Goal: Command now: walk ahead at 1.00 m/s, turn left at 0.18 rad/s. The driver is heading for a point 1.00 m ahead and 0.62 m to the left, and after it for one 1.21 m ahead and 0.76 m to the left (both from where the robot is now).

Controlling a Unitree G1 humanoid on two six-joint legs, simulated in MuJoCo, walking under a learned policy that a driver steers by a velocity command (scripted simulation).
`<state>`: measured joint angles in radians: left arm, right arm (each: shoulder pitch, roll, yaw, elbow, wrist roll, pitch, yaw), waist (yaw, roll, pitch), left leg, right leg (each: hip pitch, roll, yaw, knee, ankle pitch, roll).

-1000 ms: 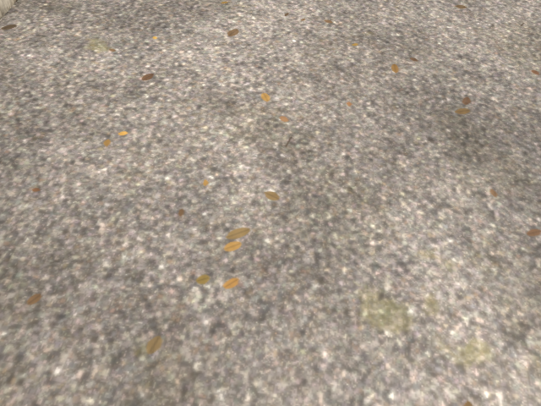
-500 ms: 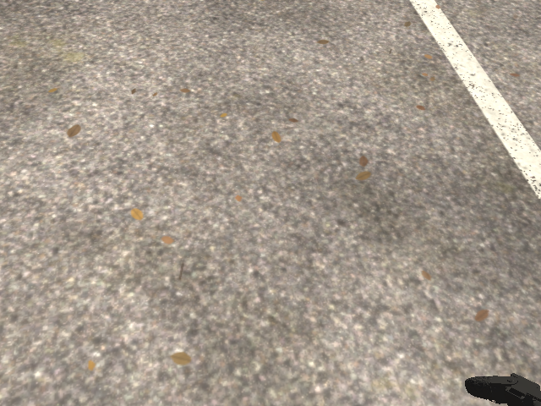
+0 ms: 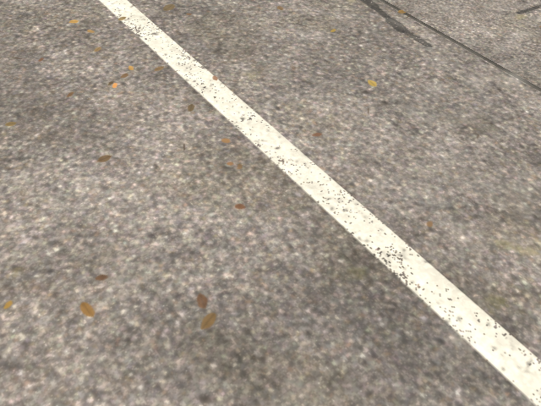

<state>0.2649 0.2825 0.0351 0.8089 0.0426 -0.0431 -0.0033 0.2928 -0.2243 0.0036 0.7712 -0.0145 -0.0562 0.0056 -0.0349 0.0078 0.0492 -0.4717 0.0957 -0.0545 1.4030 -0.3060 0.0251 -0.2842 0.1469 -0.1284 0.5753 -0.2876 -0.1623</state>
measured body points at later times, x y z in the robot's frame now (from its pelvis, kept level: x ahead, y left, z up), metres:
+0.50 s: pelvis +0.46 +0.11 +0.01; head +0.47 +0.11 +0.46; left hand +0.57 +0.39 -0.06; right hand +0.54 -0.17 -0.12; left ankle +0.43 +0.12 -0.72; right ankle +0.54 -0.06 -0.62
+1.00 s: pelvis +0.89 +0.26 +0.01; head +0.90 +0.28 +0.46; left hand +0.63 +0.44 -0.10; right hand +1.24 +0.28 -0.04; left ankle +0.88 +0.40 -0.63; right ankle +0.90 +0.10 -0.72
